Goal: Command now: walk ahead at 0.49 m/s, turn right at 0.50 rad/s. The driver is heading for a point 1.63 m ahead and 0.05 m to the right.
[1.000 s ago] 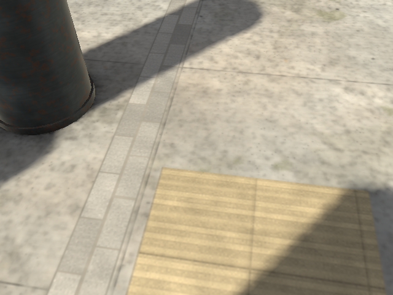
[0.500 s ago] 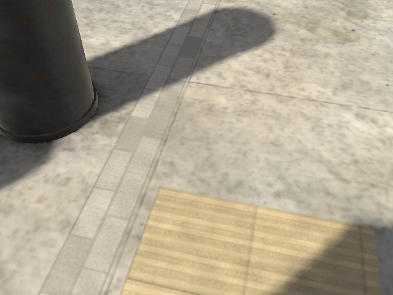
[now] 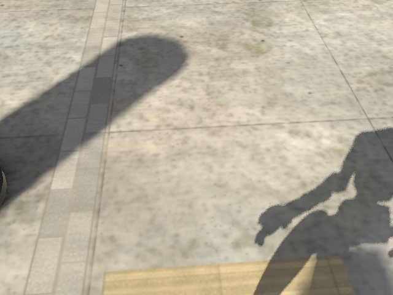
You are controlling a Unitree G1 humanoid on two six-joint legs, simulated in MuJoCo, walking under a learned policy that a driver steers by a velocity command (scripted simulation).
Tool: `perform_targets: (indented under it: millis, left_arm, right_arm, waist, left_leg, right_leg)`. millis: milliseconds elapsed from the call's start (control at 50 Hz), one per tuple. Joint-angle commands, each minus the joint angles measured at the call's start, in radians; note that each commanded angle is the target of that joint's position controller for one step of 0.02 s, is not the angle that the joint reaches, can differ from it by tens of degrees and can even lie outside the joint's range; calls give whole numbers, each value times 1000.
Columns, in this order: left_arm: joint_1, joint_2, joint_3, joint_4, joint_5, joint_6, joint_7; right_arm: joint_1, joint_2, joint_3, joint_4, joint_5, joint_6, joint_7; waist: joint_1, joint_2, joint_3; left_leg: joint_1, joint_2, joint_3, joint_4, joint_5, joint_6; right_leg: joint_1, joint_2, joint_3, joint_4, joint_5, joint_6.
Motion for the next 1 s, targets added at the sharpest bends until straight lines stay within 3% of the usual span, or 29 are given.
perform_targets:
  millis: [20,60,80,140,180,220,240,260,280,300,320,340,360,400,480,600,660,720,780,800,820,840,860,880,900,920,940,960,1000]
  left_arm:
    - [-2,-16,1,-94,17,15,-21]
    - [-84,-24,-9,-124,21,3,-56]
    - [-110,-38,-17,-127,26,-1,-63]
    - [-207,0,-14,-153,25,-2,-79]
    - [-247,22,-8,-179,25,-5,-82]
    - [-141,73,16,-170,26,-9,-84]
    - [4,118,44,-133,23,-11,-83]
    - [168,208,85,-92,18,-7,-66]
    - [135,341,99,-101,11,-12,-57]
    - [178,280,76,-132,23,-28,-66]
    - [158,217,57,-113,38,-37,-76]
    - [85,187,46,-125,35,-40,-75]
    - [-7,147,33,-149,37,-40,-74]
    - [-70,106,18,-174,49,-44,-66]
    - [22,127,19,-135,35,-55,-40]
    - [83,127,9,-91,43,-56,-21]
    - [105,128,8,-61,48,-58,-20]
    - [120,130,8,-38,52,-46,-19]
    - [87,157,11,-45,55,-33,-11]
    - [80,170,12,-50,58,-27,-6]
    - [58,184,12,-57,60,-18,-2]
    - [22,194,10,-73,57,-19,0]
    - [86,116,-16,-108,73,-39,-8]
    - [133,59,-42,-105,66,-75,-30]
    - [44,143,-24,-133,29,-105,-46]
    - [-41,153,-25,-162,11,-119,-50]
    - [-76,145,-24,-170,28,-122,-46]
    - [-74,151,-14,-172,52,-113,-37]
    - [-29,124,-15,-182,63,-88,-30]
  right_arm:
    - [-91,-95,-9,-44,-2,-15,-22]
    - [-58,-158,-28,-41,8,-8,-40]
    - [-42,-181,-34,-36,12,-6,-45]
    - [15,-196,-44,-33,34,16,-40]
    - [43,-208,-48,-32,33,34,-30]
    - [18,-251,-56,-47,36,52,-27]
    - [0,-254,-53,-55,41,60,-26]
    - [4,-225,-41,-74,24,56,-26]
    - [99,-55,8,-131,-12,27,-11]
    - [18,-135,-2,-162,42,-25,-4]
    - [-104,-167,-12,-196,76,-44,3]
    - [-120,-157,-8,-198,59,-53,-2]
    - [-112,-165,-15,-183,31,-48,-10]
    - [-62,-175,-29,-175,26,-15,-7]
    - [-153,-127,-20,-204,3,17,-8]
    - [-311,-106,-3,-234,27,6,21]
    - [-367,-104,5,-256,37,4,38]
    - [-407,-100,13,-284,42,-2,62]
    - [-355,-123,6,-293,39,-5,81]
    - [-295,-147,-5,-284,36,-1,80]
    - [-170,-187,-24,-260,35,3,76]
    - [-11,-232,-46,-233,30,8,65]
    - [125,-321,-69,-226,13,15,51]
    - [130,-287,-57,-214,29,20,50]
    - [100,-231,-45,-216,35,28,41]
    - [35,-197,-36,-241,34,31,35]
    - [-30,-179,-28,-259,30,32,36]
    - [-68,-160,-19,-276,23,30,34]
    - [-93,-172,-21,-296,19,32,28]
  waist:
    - [69,119,129]
    - [59,95,116]
    - [55,82,118]
    - [22,29,133]
    - [12,46,121]
    - [77,98,35]
    - [161,77,-50]
    - [229,-12,-129]
    - [90,-317,-194]
    - [140,-160,-354]
    - [149,-62,-223]
    - [108,0,-143]
    - [62,38,-101]
    - [6,9,-88]
    - [27,11,-31]
    - [97,-37,31]
    - [118,-28,73]
    - [128,-11,89]
    - [84,-49,23]
    - [52,-74,-28]
    - [-14,-82,-95]
    - [-103,-53,-173]
    - [-96,152,-319]
    - [-58,272,-419]
    - [-87,183,-314]
    - [-71,100,-184]
    - [-24,0,-83]
    - [14,-16,-43]
    - [61,40,-24]
  left_leg:
    - [-169,256,-86,-231,89,143]
    - [-131,286,-66,-254,107,155]
    - [-99,306,-59,-264,116,159]
    - [67,316,-16,-218,154,139]
    - [145,309,19,-133,327,113]
    - [154,281,64,94,697,83]
    - [95,242,89,316,799,56]
    - [-147,203,78,631,582,4]
    - [-571,6,-6,1024,-328,-60]
    - [-652,-18,-267,1131,-367,-39]
    - [-753,13,-273,1122,-272,-11]
    - [-736,60,-273,1039,-172,9]
    - [-654,98,-276,966,-113,11]
    - [-525,135,-287,866,-61,6]
    - [-573,122,-249,659,88,-36]
    - [-574,84,-204,313,419,-4]
    - [-613,68,-203,242,419,21]
    - [-668,39,-197,198,318,51]
    - [-546,-32,-131,194,186,96]
    - [-463,-69,-102,208,136,113]
    - [-313,-104,-86,192,125,138]
    - [-46,-62,-171,162,198,185]
    - [355,189,-577,184,231,339]
    - [566,331,-1006,38,124,461]
    - [507,282,-906,-5,-18,389]
    - [348,248,-769,-30,-24,345]
    - [160,209,-687,-63,58,319]
    - [36,176,-625,-89,148,306]
    - [-102,141,-572,-124,235,313]
  right_leg:
    - [-14,-61,39,-171,132,15]
    - [22,-64,9,-302,206,9]
    - [25,-63,0,-335,211,2]
    - [-22,-43,-40,-435,175,-27]
    - [6,0,-100,-477,98,-53]
    - [193,90,-188,-487,21,-81]
    - [413,157,-218,-548,60,-111]
    - [711,109,-70,-575,86,-153]
    - [976,-153,503,-712,-66,-315]
    - [1024,-253,818,-908,-191,-363]
    - [970,-235,713,-926,-104,-305]
    - [826,-202,568,-906,5,-272]
    - [678,-155,450,-898,111,-243]
    - [530,-105,335,-933,213,-221]
    - [497,-70,207,-981,381,-213]
    - [559,-45,73,-1021,325,-111]
    - [648,-80,49,-1030,311,-103]
    - [775,-121,15,-983,422,-110]
    - [828,-129,-35,-850,849,-88]
    - [844,-123,-47,-759,1038,-76]
    - [823,-105,-67,-596,1144,-58]
    - [658,-79,-87,-365,1033,-27]
    - [274,54,-107,50,490,44]
    - [-22,202,40,280,-337,77]
    - [-134,124,126,298,-287,45]
    - [-154,74,105,226,-207,32]
    - [-113,43,80,123,-166,33]
    - [-43,15,71,43,-139,43]
    - [33,-5,55,-54,-132,70]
